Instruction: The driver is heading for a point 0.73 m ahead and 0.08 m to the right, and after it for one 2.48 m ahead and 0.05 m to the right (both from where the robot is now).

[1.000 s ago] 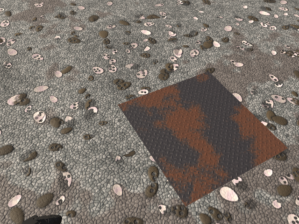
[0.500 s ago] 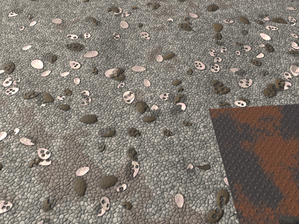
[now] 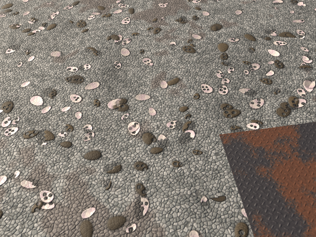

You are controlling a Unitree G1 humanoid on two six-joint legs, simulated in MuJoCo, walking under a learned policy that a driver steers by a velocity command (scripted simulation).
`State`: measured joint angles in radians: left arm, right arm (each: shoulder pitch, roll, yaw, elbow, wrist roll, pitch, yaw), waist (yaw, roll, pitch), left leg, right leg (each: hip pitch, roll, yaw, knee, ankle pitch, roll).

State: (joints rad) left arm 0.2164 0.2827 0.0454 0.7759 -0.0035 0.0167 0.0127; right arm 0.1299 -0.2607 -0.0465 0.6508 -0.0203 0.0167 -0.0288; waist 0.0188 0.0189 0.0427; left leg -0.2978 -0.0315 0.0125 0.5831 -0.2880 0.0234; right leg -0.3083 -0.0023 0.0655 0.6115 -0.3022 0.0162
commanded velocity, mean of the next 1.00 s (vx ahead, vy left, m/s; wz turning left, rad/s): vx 0.24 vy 0.00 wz -0.11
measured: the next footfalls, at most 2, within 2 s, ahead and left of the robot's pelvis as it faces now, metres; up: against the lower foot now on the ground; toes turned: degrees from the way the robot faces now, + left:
right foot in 0.38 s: +0.01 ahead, -0.15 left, +0.00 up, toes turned -16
left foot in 0.94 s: +0.40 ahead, -0.01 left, +0.00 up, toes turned -5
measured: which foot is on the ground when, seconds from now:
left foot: down 0.00-0.38, up 0.40-0.92, down 0.94-1.00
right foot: down 0.00-0.08, up 0.10-0.36, down 0.38-0.92, up 0.94-1.00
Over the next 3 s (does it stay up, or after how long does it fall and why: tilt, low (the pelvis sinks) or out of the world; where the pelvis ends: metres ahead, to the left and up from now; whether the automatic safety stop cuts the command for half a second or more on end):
stays up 0.66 -0.13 0.01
